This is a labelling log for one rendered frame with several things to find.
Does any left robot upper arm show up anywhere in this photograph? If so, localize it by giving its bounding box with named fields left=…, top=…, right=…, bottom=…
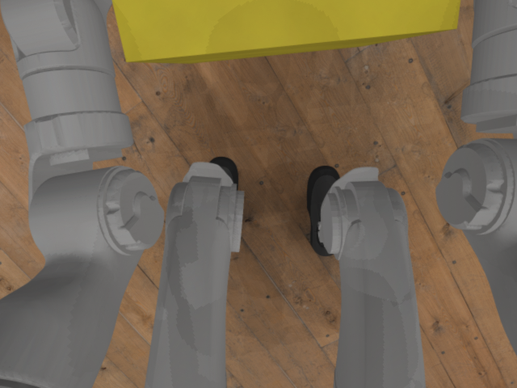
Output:
left=0, top=166, right=164, bottom=388

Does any right robot thigh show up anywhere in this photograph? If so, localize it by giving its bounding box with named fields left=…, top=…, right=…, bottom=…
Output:
left=322, top=181, right=426, bottom=388

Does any right robot upper arm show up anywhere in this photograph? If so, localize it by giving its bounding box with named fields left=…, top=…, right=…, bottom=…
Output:
left=435, top=138, right=517, bottom=356

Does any carton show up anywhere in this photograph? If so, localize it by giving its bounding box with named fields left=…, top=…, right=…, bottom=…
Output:
left=112, top=0, right=460, bottom=64

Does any left robot foot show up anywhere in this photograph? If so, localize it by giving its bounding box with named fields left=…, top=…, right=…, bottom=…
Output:
left=210, top=157, right=238, bottom=190

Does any right robot forearm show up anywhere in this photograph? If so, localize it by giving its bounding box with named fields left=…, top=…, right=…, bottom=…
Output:
left=460, top=0, right=517, bottom=139

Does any left robot forearm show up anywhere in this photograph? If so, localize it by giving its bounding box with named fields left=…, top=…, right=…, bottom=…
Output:
left=0, top=0, right=134, bottom=227

